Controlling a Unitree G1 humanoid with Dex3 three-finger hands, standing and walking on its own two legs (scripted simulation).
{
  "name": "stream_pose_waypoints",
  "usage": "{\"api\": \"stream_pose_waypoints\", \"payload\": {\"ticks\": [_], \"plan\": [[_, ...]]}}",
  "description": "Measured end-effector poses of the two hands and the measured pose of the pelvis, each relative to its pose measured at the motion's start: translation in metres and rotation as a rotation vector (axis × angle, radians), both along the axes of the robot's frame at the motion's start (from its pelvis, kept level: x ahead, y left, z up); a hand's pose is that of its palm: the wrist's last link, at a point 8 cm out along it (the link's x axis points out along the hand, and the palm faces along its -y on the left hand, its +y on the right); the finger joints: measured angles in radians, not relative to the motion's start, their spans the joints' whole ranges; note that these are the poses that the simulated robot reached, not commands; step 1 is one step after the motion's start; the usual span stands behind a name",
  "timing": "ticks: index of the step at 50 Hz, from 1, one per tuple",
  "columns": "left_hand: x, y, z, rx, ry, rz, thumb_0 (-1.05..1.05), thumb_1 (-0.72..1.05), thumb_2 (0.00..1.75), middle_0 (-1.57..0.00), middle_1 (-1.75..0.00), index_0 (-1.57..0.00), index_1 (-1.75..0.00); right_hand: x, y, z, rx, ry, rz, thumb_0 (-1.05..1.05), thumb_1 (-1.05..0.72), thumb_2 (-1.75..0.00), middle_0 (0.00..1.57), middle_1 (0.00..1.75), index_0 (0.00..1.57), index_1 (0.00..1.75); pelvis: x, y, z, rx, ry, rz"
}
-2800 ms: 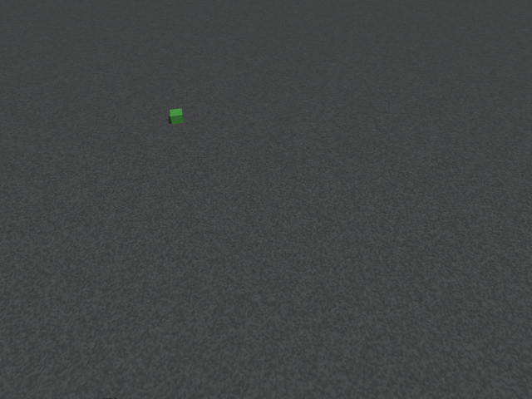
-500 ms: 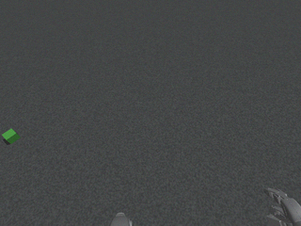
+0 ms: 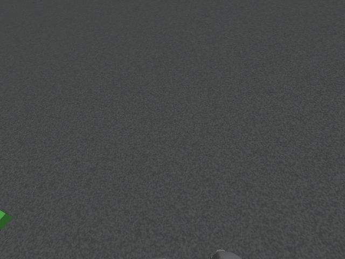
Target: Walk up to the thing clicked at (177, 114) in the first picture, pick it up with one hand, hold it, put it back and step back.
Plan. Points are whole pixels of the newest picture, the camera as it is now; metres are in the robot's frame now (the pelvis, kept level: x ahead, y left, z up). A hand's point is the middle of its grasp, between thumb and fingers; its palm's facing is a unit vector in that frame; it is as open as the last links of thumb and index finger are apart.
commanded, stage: walk up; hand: left
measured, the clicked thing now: out of the picture +0.56 +1.10 -0.71
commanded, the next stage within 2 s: none
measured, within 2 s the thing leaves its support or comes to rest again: neither
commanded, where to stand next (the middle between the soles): +0.11 +1.03 m, yaw -30 degrees
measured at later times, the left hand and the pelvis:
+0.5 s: hand out of the picture +0.18 +0.54 -0.13, palm faces -0.20 -0.82 -0.54, open 7.4 cm; pelvis +0.07 +0.24 +0.01, yaw -8 degrees
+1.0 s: hand out of the picture +0.26 +0.77 -0.10, palm faces -0.21 -0.74 -0.64, open 7.4 cm; pelvis +0.10 +0.46 -0.02, yaw -15 degrees
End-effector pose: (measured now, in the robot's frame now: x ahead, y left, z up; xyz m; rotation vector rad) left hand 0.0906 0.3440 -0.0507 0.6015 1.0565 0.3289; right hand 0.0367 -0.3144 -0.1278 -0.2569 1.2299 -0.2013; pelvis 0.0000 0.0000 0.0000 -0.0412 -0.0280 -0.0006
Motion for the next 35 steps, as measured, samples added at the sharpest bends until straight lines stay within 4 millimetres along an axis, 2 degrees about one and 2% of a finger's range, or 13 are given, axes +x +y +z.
{"api": "stream_pose_waypoints", "payload": {"ticks": [5, 9, 12, 15, 17, 19, 24, 28, 31, 35], "plan": [[-0.001, 0.038, 0.015, 0.008, -0.018, 0.026, 0.0, 0.9, 0.9, -0.21, -0.3, -0.21, -0.3, 0.053, 0.042, 0.009, 0.034, -0.087, 0.063, 0.01, -0.9, -0.9, 0.2, 0.3, 0.21, 0.29, 0.012, 0.039, 0.008, 0.012, -0.012, -0.024], [0.002, 0.08, 0.017, 0.015, 0.021, 0.001, 0.01, 0.9, 0.9, -0.21, -0.3, -0.21, -0.3, 0.081, 0.068, 0.02, 0.016, -0.149, 0.074, 0.01, -0.9, -0.9, 0.2, 0.3, 0.21, 0.29, 0.023, 0.078, 0.008, 0.024, -0.001, -0.054], [0.01, 0.121, 0.011, 0.025, 0.046, -0.022, 0.01, 0.89, 0.9, -0.22, -0.3, -0.21, -0.3, 0.091, 0.089, 0.026, -0.026, -0.152, 0.068, 0.01, -0.9, -0.9, 0.2, 0.3, 0.21, 0.29, 0.031, 0.112, 0.003, 0.02, 0.02, -0.074], [0.023, 0.17, -0.004, 0.032, 0.063, -0.045, 0.01, 0.89, 0.9, -0.22, -0.3, -0.22, -0.3, 0.095, 0.113, 0.029, -0.088, -0.138, 0.06, 0.01, -0.9, -0.9, 0.2, 0.3, 0.21, 0.29, 0.039, 0.152, -0.009, 0.004, 0.043, -0.087], [0.035, 0.204, -0.018, 0.04, 0.082, -0.053, 0.01, 0.89, 0.9, -0.22, -0.3, -0.21, -0.3, 0.091, 0.134, 0.032, -0.131, -0.129, 0.044, 0.01, -0.9, -0.9, 0.2, 0.3, 0.21, 0.29, 0.042, 0.177, -0.017, 0.037, 0.038, -0.096], [0.047, 0.225, -0.029, 0.043, 0.107, -0.042, 0.01, 0.9, 0.9, -0.21, -0.3, -0.21, -0.3, 0.08, 0.157, 0.036, -0.151, -0.116, 0.029, 0.01, -0.9, -0.9, 0.2, 0.3, 0.21, 0.29, 0.047, 0.196, -0.017, 0.039, 0.033, -0.122], [0.087, 0.232, -0.033, -0.043, 0.134, -0.095, 0.01, 0.9, 0.9, -0.21, -0.3, -0.21, -0.3, 0.045, 0.212, 0.049, -0.135, -0.036, -0.073, 0.01, -0.9, -0.9, 0.2, 0.3, 0.21, 0.29, 0.063, 0.233, 0.005, 0.015, 0.051, -0.134], [0.119, 0.233, -0.03, -0.095, 0.125, -0.17, 0.01, 0.9, 0.9, -0.21, -0.3, -0.21, -0.3, 0.027, 0.246, 0.046, -0.115, -0.004, -0.132, 0.01, -0.9, -0.9, 0.2, 0.3, 0.21, 0.3, 0.075, 0.261, 0.01, 0.025, 0.044, -0.165], [0.14, 0.238, -0.029, -0.098, 0.105, -0.224, 0.01, 0.9, 0.9, -0.21, -0.3, -0.21, -0.3, 0.024, 0.266, 0.033, -0.098, -0.011, -0.173, 0.01, -0.9, -0.9, 0.2, 0.3, 0.21, 0.3, 0.084, 0.281, 0.003, 0.039, 0.036, -0.196], [0.154, 0.262, -0.027, -0.066, 0.052, -0.256, 0.01, 0.9, 0.9, -0.21, -0.3, -0.21, -0.3, 0.037, 0.298, 0.008, -0.063, -0.031, -0.192, 0.01, -0.9, -0.9, 0.2, 0.3, 0.21, 0.29, 0.088, 0.309, -0.008, -0.006, 0.008, -0.219]]}}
